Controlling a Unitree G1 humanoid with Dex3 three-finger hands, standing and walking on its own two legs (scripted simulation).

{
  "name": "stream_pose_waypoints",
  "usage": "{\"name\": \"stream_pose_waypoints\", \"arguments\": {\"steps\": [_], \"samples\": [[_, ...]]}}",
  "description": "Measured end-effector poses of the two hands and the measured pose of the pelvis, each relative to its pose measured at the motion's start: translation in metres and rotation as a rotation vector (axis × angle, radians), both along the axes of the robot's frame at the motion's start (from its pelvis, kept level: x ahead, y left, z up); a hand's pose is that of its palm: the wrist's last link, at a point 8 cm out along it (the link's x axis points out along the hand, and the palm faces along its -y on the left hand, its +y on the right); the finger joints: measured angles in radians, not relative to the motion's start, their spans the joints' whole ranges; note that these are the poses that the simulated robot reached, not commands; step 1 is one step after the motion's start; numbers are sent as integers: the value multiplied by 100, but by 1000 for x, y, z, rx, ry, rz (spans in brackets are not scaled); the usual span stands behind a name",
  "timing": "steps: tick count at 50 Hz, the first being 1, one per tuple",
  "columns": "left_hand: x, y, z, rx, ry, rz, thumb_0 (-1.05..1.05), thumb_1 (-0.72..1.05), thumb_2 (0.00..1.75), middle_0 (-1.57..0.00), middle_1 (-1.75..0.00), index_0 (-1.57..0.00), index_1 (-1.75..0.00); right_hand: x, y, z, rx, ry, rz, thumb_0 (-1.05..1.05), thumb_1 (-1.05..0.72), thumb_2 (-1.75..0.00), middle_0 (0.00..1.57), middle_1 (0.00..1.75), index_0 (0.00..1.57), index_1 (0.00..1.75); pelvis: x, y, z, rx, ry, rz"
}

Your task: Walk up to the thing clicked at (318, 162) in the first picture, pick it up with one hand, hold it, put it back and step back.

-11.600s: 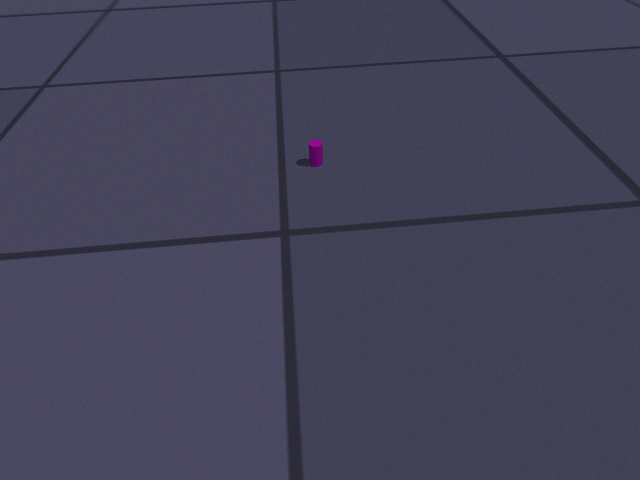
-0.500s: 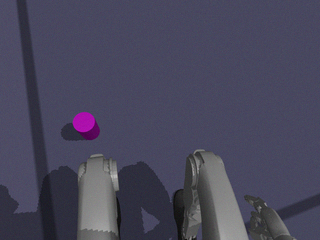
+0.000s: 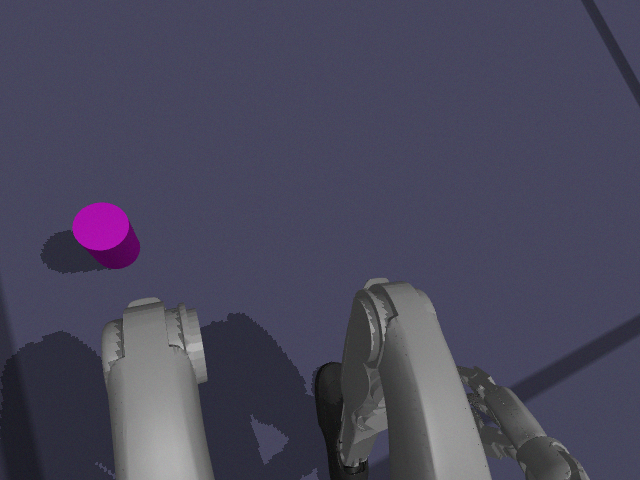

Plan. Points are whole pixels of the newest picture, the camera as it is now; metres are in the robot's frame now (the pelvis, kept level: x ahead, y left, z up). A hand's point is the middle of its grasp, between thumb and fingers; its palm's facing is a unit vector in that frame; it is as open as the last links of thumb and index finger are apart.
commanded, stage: approach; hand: left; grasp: from the side
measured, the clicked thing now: (110, 238) +0.45 +0.26 -0.27
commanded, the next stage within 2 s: close in in 0.14 s
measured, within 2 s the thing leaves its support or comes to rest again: neither
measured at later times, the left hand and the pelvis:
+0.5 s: hand (70, 242) +0.42 +0.29 -0.19, palm faces +0.18 -0.98 +0.06, open 17.6 cm; pelvis -0.01 +0.01 -0.05, yaw -5 degrees
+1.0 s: hand (98, 243) +0.42 +0.26 -0.21, palm faces +0.22 -0.98 +0.02, open 17.0 cm; pelvis -0.02 +0.02 -0.05, yaw -7 degrees
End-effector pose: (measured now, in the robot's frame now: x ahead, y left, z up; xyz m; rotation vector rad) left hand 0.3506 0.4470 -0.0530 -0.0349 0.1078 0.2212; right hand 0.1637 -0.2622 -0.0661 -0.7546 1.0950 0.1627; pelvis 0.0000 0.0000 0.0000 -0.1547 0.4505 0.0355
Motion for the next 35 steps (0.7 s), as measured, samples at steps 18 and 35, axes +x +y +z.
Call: {"name": "stream_pose_waypoints", "arguments": {"steps": [18,35], "samples": [[31,-85,-123,-32,19,-109,-1,-59,5,-7,-9,-6,-9,1,14,-16,-131,92,155,0,-93,-91,21,30,20,30,-3,8,-40,-70,-150,-42],[35,-117,-141,20,-37,-38,-1,-54,2,-6,-6,-6,-5,-28,17,-8,-193,153,215,0,-94,-90,21,30,20,30,-15,13,-51,-108,-246,-65]]}}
